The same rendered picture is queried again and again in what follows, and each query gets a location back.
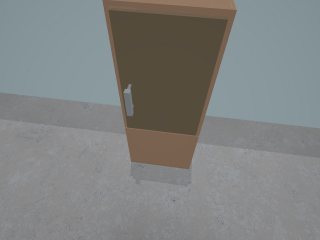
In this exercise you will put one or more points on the cupboard door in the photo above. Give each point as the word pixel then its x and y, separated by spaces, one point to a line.
pixel 169 60

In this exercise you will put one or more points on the handle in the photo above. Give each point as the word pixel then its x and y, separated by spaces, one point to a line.
pixel 128 101

